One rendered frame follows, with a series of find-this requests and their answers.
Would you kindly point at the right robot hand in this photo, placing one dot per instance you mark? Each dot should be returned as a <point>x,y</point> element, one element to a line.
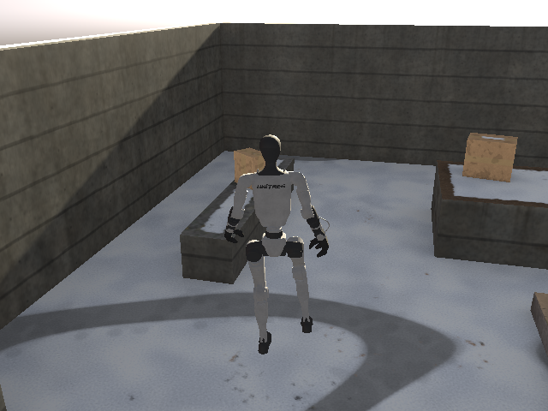
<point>321,244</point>

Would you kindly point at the robot right upper arm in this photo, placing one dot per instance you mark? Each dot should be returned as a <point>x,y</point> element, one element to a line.
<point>299,180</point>

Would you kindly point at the robot left upper arm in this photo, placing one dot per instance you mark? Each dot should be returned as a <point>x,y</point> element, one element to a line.
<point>244,182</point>

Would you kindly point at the humanoid robot torso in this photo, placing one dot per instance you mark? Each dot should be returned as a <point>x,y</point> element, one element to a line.
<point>272,204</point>

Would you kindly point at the humanoid robot head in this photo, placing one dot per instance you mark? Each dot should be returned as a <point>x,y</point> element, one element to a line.
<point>270,147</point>

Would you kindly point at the right robot forearm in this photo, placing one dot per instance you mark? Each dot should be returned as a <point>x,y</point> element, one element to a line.
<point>316,226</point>

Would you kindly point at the left robot hand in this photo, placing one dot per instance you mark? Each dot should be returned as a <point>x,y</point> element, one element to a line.
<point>228,236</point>

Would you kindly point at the left robot forearm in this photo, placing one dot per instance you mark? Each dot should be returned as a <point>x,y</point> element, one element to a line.
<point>232,223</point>

